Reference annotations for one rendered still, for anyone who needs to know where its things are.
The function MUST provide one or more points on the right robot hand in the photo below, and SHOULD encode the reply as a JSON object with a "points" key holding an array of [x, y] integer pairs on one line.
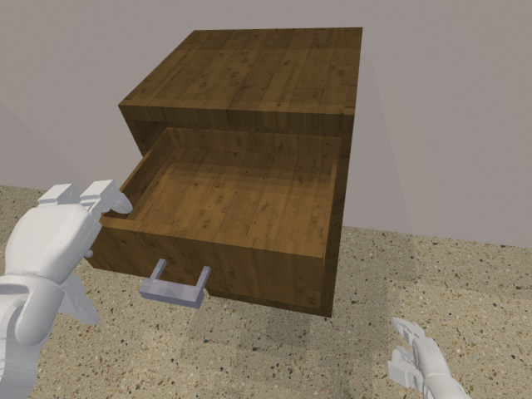
{"points": [[409, 368]]}

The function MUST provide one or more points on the robot left forearm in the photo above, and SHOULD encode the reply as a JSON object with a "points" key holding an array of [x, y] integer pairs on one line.
{"points": [[28, 306]]}

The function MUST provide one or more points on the handle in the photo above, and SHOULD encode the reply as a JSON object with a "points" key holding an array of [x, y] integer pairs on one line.
{"points": [[176, 293]]}

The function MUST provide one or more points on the cabinet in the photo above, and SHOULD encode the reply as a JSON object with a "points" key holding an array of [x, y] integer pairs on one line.
{"points": [[295, 81]]}

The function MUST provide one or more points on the left robot hand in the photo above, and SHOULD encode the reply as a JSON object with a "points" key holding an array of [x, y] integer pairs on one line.
{"points": [[50, 240]]}

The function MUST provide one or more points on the robot right forearm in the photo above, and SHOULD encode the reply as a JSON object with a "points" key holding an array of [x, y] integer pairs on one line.
{"points": [[442, 387]]}

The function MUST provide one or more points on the drawer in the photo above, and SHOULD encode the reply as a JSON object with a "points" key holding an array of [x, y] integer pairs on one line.
{"points": [[254, 207]]}

